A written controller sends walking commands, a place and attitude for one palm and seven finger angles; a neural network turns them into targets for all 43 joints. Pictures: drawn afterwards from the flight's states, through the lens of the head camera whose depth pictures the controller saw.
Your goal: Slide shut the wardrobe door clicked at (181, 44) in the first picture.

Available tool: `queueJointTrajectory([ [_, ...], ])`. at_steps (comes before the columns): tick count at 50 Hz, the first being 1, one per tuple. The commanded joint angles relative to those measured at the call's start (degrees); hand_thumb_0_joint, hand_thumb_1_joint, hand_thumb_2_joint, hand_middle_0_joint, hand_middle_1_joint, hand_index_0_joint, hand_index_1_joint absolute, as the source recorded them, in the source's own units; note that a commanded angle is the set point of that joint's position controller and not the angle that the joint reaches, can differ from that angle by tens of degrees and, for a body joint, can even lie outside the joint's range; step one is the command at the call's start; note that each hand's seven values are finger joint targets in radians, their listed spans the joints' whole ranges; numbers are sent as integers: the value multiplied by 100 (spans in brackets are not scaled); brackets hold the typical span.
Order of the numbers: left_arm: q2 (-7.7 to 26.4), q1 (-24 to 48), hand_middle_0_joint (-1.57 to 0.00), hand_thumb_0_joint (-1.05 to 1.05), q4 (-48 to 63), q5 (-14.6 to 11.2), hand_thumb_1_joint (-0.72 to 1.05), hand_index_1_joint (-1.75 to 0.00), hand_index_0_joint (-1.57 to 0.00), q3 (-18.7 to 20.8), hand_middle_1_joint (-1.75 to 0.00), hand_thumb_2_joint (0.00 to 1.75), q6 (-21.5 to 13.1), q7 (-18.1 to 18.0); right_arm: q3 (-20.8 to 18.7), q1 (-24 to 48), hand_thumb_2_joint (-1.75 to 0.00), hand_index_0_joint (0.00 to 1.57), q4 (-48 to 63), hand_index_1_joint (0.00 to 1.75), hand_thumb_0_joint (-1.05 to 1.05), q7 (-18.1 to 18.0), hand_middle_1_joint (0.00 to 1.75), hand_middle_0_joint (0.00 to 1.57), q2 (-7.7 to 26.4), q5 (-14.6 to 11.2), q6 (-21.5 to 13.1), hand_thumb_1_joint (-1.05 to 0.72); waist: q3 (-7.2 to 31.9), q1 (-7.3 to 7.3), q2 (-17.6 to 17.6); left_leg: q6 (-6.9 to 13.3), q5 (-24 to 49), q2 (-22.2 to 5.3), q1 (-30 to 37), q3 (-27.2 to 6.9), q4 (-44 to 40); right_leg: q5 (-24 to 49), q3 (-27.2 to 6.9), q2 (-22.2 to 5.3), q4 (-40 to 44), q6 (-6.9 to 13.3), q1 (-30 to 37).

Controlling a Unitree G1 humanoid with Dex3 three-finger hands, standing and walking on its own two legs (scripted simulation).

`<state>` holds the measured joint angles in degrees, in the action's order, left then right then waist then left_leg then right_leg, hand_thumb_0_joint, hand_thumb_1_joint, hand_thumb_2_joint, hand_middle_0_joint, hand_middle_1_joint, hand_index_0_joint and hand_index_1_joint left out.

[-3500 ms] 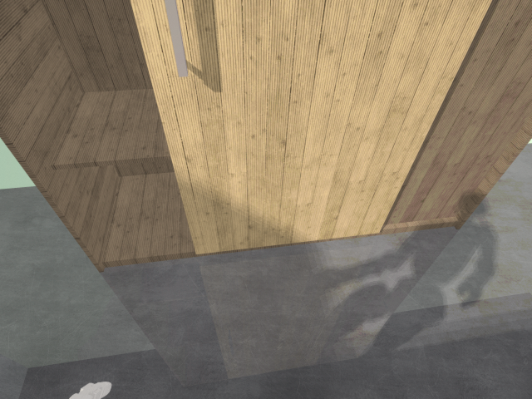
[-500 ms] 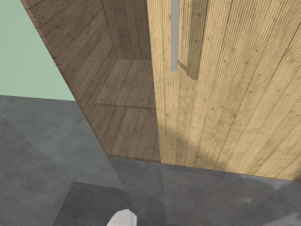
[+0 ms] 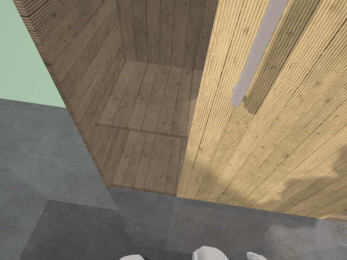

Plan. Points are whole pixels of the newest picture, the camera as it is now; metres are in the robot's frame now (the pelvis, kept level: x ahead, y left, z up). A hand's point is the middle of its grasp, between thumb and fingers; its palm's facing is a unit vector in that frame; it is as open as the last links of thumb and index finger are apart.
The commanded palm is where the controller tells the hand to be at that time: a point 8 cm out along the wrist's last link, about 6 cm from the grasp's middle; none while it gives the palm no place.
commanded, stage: come to a stop and stand still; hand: right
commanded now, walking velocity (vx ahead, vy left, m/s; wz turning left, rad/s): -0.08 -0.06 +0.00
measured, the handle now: (261, 32) +0.47 -0.11 +0.28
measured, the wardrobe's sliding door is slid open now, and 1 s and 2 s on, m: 0.39 0.39 0.39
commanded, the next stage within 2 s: look again from close up in 1.20 s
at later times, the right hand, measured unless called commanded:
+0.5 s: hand out of the picture -0.06 -0.27 -0.17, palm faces +0.08 +0.97 -0.22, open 7.4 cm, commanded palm none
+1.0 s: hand out of the picture -0.07 -0.22 -0.17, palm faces +0.02 +0.98 -0.18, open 7.3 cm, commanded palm none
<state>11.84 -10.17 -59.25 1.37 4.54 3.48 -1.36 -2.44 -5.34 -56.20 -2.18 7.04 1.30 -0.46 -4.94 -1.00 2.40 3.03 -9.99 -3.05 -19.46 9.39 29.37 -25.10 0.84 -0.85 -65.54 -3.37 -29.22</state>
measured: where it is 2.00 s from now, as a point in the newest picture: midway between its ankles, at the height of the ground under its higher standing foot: outside the picture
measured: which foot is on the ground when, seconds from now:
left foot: down 0.00-0.26, up 0.28-0.58, down 0.60-1.00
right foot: up 0.00-0.24, down 0.26-1.00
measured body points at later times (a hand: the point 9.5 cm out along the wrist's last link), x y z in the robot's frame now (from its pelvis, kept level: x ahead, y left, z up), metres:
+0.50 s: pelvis -0.03 -0.08 +0.01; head -0.01 -0.10 +0.46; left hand +0.02 +0.15 -0.14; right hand -0.07 -0.32 -0.16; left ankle -0.06 +0.06 -0.69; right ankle -0.04 -0.16 -0.73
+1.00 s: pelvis -0.05 -0.06 +0.01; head -0.06 -0.06 +0.46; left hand -0.10 +0.14 -0.16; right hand -0.07 -0.27 -0.15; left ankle -0.08 +0.04 -0.73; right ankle -0.04 -0.16 -0.73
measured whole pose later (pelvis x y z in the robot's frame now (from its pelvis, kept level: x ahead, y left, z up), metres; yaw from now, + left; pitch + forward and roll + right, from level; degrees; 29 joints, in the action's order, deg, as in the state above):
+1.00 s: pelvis -0.05 -0.06 +0.01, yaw +0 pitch -1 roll -1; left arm 6.5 -20.0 -68.0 0.6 0.1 0.0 -1.7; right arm 0.2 -17.7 -65.4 -2.2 6.8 0.4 0.0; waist 0.2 -1.1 0.2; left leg 1.2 -14.7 0.4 -8.2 0.7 23.4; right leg -10.4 4.0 1.4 -21.4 2.0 -10.6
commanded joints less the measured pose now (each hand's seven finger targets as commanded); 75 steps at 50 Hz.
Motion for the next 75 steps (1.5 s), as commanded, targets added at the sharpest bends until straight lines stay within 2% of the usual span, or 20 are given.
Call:
queueJointTrajectory([
  [1, 202, -553, -20, 0, 318, 24, 90, -30, -20, 40, -30, 90, 108, 64, -288, -647, -90, 20, 242, 30, 0, -144, 30, 20, 1224, 34, -5, -90, 935, 96, -1015, 788, 3111, -1787, 763, -1270, -872, 289, -336, -96, -236, -33, -26],
  [8, 296, -94, -20, 0, 669, -37, 90, -30, -20, -41, -30, 90, -85, 139, -333, -685, -90, 20, 416, 30, 0, -2, 30, 20, 1534, 131, 129, -90, 733, 253, -1349, 682, 109, -1594, 371, -1543, -1344, -23, 70, -71, 1799, 153, 904],
  [11, 298, -674, -20, 0, 519, -55, 90, -30, -20, -98, -30, 90, -213, 113, -310, -669, -90, 20, 335, 30, 0, 36, 30, 20, 1515, 64, 196, -90, 813, -1, -1004, 284, -664, -1255, -168, -1358, -941, 889, 288, 34, 3829, 242, 2205],
  [12, 520, -813, -20, 0, 479, -45, 90, -30, -20, -85, -30, 90, -265, 111, -241, -734, -90, 20, 337, 30, 0, 63, 30, 20, 1298, 14, 230, -90, 767, -48, -261, 4, -1210, -860, -527, -1016, -356, 816, -209, -311, 4479, 329, 2427],
  [13, 951, -657, -20, 0, 624, 23, 90, -30, -20, -19, -30, 90, -291, 101, -173, -881, -90, 20, 397, 30, 0, 97, 30, 20, 938, -31, 249, -90, 520, 29, 1209, -347, -1596, -173, -974, -445, 636, 816, -1693, -1453, 5195, 711, 1983],
  [14, 1138, -191, -20, 0, 820, 36, 90, -30, -20, -29, -30, 90, -251, 20, -158, -778, -90, 20, 408, 30, 0, 93, 30, 20, 911, -30, 269, -90, 139, 91, 1190, -398, -1897, 30, -726, -664, 1473, 957, -2072, -1897, 5547, 1083, 861],
  [15, 1001, 87, -20, 0, 792, 51, 90, -30, -20, -57, -30, 90, -294, -30, -172, -821, -90, 20, 297, 30, 0, 59, 30, 20, 972, 19, 316, -90, 193, 186, 1357, -359, -1812, 80, -518, -1093, 2112, 1181, -1864, -1675, 5553, 1106, 667],
  [17, 750, 254, -20, 0, 706, 6, 90, -30, -20, -177, -30, 90, -328, -88, -213, -1238, -90, 20, 3, 30, 0, 89, 30, 20, 1052, 41, 289, -90, 352, 370, 784, -372, -1221, 232, -744, -1227, 2850, 1994, -1043, -1147, 5181, 958, 1287],
  [19, 590, -2, -20, 0, 559, -57, 90, -30, -20, -228, -30, 90, -390, -114, -154, -1392, -90, 20, -176, 30, 0, 74, 30, 20, 1008, 9, 230, -90, 589, 313, 557, -471, -1060, 201, -814, -1210, 2893, 2866, -772, -1002, 5014, 1007, 1922],
  [26, 507, -820, -20, 0, -42, -65, 90, -30, -20, -226, -30, 90, -420, -170, 86, -1197, -90, 20, -408, 30, 0, 10, 30, 20, 670, -50, 176, -90, 639, 34, 344, -473, -1439, 64, 76, -956, 555, 4176, -1067, -1241, 4774, 1328, 2695],
  [30, 220, -864, -20, 0, -252, -162, 90, -30, -20, -291, -30, 90, -474, -123, 126, -1677, -90, 20, -811, 30, 0, -64, 30, 20, 772, -67, 50, -90, 665, 171, -149, -274, 412, -281, 1480, -1312, -1058, 2787, -812, -730, 4539, 725, 1812],
  [31, 131, -801, -20, 0, -268, -172, 90, -30, -20, -324, -30, 90, -484, -97, 162, -1617, -90, 20, -840, 30, 0, -68, 30, 20, 784, -70, 18, -90, 410, 131, -239, -162, 578, -524, 1284, -1447, -1021, 2182, -652, -540, 4685, 552, 1716],
  [33, 130, -869, -20, 0, -407, -117, 90, -30, -20, -352, -30, 90, -451, -92, 179, -1505, -90, 20, -883, 30, 0, -58, 30, 20, 671, -83, -52, -90, 309, 65, -866, -66, 749, -442, 899, -1536, -973, 2200, -475, -447, 4696, 486, 2036],
  [45, -22, -1220, -20, 0, -710, -88, 90, -30, -20, -380, -30, 90, -416, -80, 182, -1579, -90, 20, -841, 30, 0, -58, 30, 20, 505, -82, 2, -90, -202, 93, -315, -117, -608, -230, 530, -1443, -1201, 911, -508, -452, 5010, 498, 1665],
  [63, -28, -1184, -20, 0, -685, -106, 90, -30, -20, -406, -30, 90, -470, -117, 226, -1830, -90, 20, -935, 30, 0, -68, 30, 20, 388, -90, -89, -90, -28, 59, -224, -113, -111, -231, 504, -1505, -1238, 1716, -404, -491, 4778, 477, 2040],
  [64, 147, -520, -20, 0, -183, -110, 90, -30, -20, -450, -30, 90, -574, -7, 251, -2166, -90, 20, -969, 30, 0, -242, 30, 20, 574, 52, -279, -90, -355, 315, -378, -255, 1928, -516, 477, -1711, -1138, 2063, -168, -493, 3433, 353, 1327],
  [65, 49, -575, -20, 0, 86, -116, 90, -30, -20, -484, -30, 90, -527, 31, 236, -2123, -90, 20, -846, 30, 0, -212, 30, 20, 793, 0, -354, -90, -135, 52, -515, -202, 2977, -783, 713, -1752, -1038, 1412, -116, -312, 3561, 336, 1352],
  [67, -90, -1190, -20, 0, 13, -51, 90, -30, -20, -462, -30, 90, -567, -17, 279, -1935, -90, 20, -656, 30, 0, -163, 30, 20, 594, -79, -360, -90, 1095, -98, -537, 47, 2744, -645, 1410, -1598, -490, 1592, -193, -241, 3687, 473, 1716],
  [70, 50, -1017, -20, 0, -5, -53, 90, -30, -20, -449, -30, 90, -497, -19, 288, -1742, -90, 20, -538, 30, 0, -114, 30, 20, 549, -67, -233, -90, 231, 0, -326, 68, 462, -327, 651, -1449, -689, 1679, -372, -391, 3923, 536, 1528],
  [75, 199, -975, -20, 0, 64, -50, 90, -30, -20, -440, -30, 90, -487, 5, 282, -1762, -90, 20, -459, 30, 0, -74, 30, 20, 598, -40, -162, -90, -80, 49, -280, 36, -522, -188, 411, -1390, -754, 1356, -536, -417, 4205, 598, 1341],
])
